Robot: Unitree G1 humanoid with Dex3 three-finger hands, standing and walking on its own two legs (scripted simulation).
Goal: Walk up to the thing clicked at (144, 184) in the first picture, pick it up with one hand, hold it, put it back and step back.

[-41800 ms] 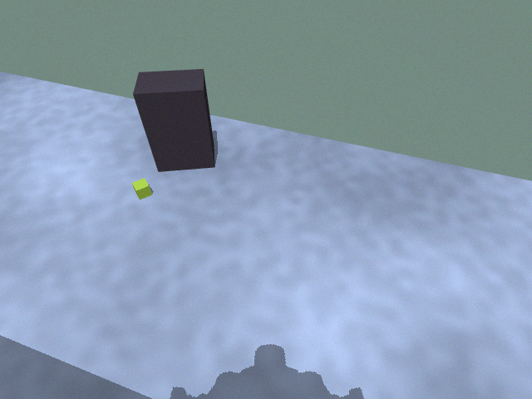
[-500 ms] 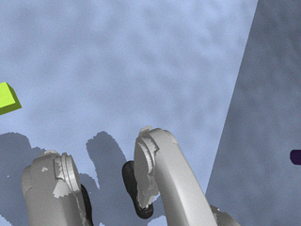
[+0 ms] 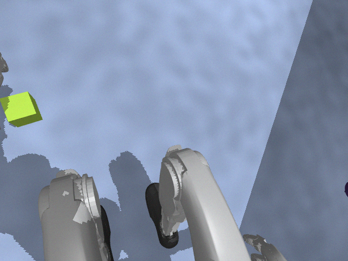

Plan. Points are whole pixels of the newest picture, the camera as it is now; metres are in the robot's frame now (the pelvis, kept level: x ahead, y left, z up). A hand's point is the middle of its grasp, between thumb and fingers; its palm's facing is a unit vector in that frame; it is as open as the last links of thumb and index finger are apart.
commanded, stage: withdraw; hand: left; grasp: from above
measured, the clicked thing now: (22, 109) +0.52 +0.28 -0.32
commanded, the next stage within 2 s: home in 0.06 s
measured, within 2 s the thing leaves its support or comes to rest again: neither
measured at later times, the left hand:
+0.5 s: hand out of the picture +0.47 +0.30 -0.09, palm faces -0.37 -0.29 -0.88, open 11.5 cm
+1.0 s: hand out of the picture +0.29 +0.24 +0.12, palm faces -0.03 -0.89 -0.46, open 7.4 cm
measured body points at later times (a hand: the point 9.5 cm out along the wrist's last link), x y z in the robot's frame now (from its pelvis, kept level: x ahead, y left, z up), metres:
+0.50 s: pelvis +0.01 +0.01 +0.04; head +0.23 +0.07 +0.43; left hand +0.48 +0.31 -0.04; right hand +0.06 -0.25 -0.07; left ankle +0.09 +0.11 -0.32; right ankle +0.12 -0.09 -0.32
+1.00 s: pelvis +0.03 +0.00 +0.24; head +0.14 +0.05 +0.67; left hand +0.29 +0.29 +0.15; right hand +0.25 -0.22 +0.15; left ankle +0.08 +0.11 -0.32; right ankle +0.11 -0.09 -0.32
